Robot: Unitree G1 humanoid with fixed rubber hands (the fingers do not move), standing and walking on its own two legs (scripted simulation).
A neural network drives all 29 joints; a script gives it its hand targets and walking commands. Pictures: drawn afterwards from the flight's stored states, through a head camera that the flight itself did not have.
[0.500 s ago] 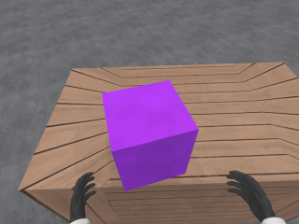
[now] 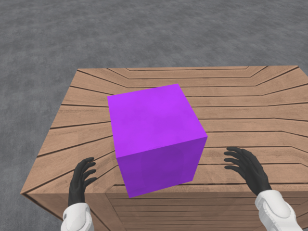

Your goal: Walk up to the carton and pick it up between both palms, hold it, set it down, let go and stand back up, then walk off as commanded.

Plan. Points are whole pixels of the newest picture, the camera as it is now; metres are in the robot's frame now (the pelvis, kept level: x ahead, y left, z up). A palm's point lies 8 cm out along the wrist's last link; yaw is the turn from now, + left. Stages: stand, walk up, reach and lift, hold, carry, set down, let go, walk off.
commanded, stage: reach and lift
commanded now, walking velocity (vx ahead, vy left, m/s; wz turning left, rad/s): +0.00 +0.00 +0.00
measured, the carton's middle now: (153, 141) +0.38 +0.03 +0.00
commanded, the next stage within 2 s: none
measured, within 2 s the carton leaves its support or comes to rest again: neither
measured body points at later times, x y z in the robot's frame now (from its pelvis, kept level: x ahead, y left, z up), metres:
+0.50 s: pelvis -0.01 +0.00 +0.00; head +0.00 +0.00 +0.45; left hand +0.27 +0.22 +0.08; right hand +0.33 -0.20 +0.09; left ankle -0.01 +0.18 -0.73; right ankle +0.05 -0.11 -0.73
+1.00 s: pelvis -0.01 +0.00 +0.00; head +0.00 -0.01 +0.45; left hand +0.32 +0.22 +0.14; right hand +0.39 -0.18 +0.15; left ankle -0.01 +0.18 -0.73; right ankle +0.05 -0.11 -0.73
